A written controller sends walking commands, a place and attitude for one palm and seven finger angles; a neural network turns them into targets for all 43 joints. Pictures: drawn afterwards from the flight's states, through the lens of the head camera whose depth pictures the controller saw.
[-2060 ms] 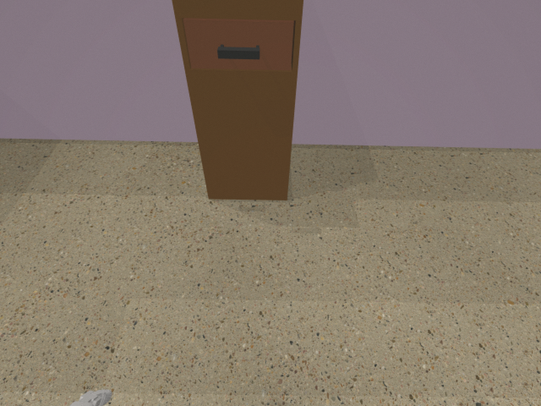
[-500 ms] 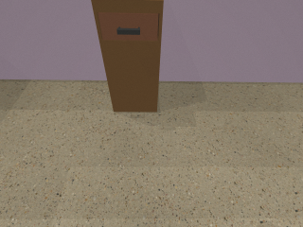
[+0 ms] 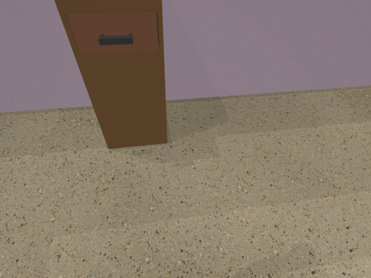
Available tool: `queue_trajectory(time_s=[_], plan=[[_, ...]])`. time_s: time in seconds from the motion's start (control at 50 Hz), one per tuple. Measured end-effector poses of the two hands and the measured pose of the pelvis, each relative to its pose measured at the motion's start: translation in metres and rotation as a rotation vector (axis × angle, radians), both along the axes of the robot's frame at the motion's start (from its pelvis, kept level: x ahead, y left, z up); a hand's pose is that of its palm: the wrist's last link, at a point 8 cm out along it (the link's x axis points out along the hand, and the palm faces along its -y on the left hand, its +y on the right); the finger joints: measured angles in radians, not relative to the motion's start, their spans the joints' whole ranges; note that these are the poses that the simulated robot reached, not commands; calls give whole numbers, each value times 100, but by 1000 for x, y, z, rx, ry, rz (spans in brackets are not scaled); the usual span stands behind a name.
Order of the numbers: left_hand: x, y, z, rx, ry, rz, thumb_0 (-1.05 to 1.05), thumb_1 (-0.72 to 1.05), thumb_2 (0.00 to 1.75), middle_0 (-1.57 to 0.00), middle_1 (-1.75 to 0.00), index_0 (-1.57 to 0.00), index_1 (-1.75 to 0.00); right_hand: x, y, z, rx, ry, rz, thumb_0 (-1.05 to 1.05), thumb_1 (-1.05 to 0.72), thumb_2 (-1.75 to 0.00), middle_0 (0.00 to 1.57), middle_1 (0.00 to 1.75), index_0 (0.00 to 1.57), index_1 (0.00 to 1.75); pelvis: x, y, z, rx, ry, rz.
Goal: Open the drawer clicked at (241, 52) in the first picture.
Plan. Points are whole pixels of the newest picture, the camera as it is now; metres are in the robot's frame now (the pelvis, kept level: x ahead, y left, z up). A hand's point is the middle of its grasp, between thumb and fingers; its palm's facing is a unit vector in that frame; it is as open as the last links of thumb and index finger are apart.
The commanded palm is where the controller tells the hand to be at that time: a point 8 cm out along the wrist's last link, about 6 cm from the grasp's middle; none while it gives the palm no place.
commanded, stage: walk to a spot facing it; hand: left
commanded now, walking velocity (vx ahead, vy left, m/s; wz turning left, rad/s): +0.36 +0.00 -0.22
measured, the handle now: (116, 37) +1.01 +0.31 +0.03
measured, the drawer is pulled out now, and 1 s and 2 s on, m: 0.00 0.00 0.00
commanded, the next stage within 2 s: turn to face it in 0.22 s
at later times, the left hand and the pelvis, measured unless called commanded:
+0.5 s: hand (135, 243) +0.23 +0.13 -0.15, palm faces +0.00 -0.98 -0.17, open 7.3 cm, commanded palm none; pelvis +0.20 -0.04 +0.02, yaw -1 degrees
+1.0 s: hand (122, 217) +0.30 +0.18 -0.15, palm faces +0.14 -0.97 -0.22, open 7.4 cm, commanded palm none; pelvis +0.28 -0.01 +0.03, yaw +6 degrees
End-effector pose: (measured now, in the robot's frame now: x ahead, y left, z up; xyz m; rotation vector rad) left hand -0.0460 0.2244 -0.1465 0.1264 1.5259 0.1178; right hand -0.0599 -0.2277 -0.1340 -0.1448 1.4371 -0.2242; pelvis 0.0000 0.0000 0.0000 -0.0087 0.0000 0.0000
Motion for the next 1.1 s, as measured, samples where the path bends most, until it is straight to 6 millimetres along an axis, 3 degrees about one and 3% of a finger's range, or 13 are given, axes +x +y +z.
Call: queue_trajectory(time_s=[0.08,0.14,0.18,0.24,0.34,0.42,0.5,0.62,0.68,0.8,0.96,1.1], plan=[[104,-1,5,14,-149,-52,2,91,89,-20,-30,-20,-30,-21,11,5,44,150,-53,0,-91,-90,20,30,20,30,33,-9,2,2,-8,-14],[188,-9,11,27,-309,-84,1,91,90,-20,-29,-20,-30,-22,10,4,85,270,-72,1,-90,-90,20,30,20,30,62,-19,-4,-4,-17,-24],[230,-15,10,51,-404,-96,1,91,90,-20,-29,-20,-30,-9,1,-2,100,312,-85,1,-90,-90,20,30,20,30,86,-30,-13,11,-32,-38],[261,-23,12,66,-440,-90,0,91,90,-20,-29,-20,-30,38,-20,-10,78,259,-99,1,-90,-90,20,30,20,30,111,-41,-13,5,-51,-41],[273,-39,22,48,-349,-99,0,91,89,-20,-29,-20,-30,166,-49,3,23,-14,-49,1,-91,-90,20,30,20,30,147,-48,10,1,-46,-41],[273,-43,27,39,-278,-81,1,93,89,-20,-30,-20,-30,256,-53,17,8,-180,-5,1,-91,-90,20,30,20,30,175,-46,21,-8,-25,-33],[275,-43,26,18,-232,-34,1,93,89,-20,-30,-20,-30,316,-41,25,20,-237,45,0,-91,-90,19,30,19,30,203,-40,24,-20,-13,-9],[277,-35,7,-21,-177,79,1,91,89,-20,-30,-20,-30,380,-16,24,2,-229,139,0,-93,-90,20,30,20,30,245,-19,16,-50,-12,35],[277,-28,0,-30,-131,116,1,91,89,-20,-30,-20,-30,401,-2,26,-5,-227,171,-1,-94,-90,20,30,20,30,260,-10,14,-23,-15,38],[291,-11,12,-14,-94,111,1,91,89,-20,-29,-20,-30,418,5,35,-26,-231,169,-1,-95,-90,20,30,20,30,272,1,25,-25,-11,51],[328,5,27,63,-184,112,1,91,90,-20,-29,-20,-30,408,-8,30,-4,-164,168,0,-93,-90,20,30,20,30,279,-8,28,-8,-5,91],[348,-15,34,106,-262,95,1,91,90,-20,-29,-20,-30,392,-28,4,61,-107,136,0,-91,-90,20,30,20,30,293,-31,19,22,-17,111]])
